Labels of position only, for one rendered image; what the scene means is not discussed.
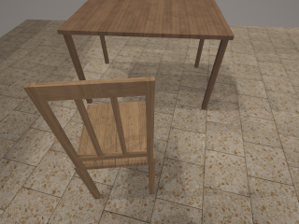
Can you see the chair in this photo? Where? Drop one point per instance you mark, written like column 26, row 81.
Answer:
column 113, row 135

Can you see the table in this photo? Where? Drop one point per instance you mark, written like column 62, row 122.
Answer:
column 188, row 19

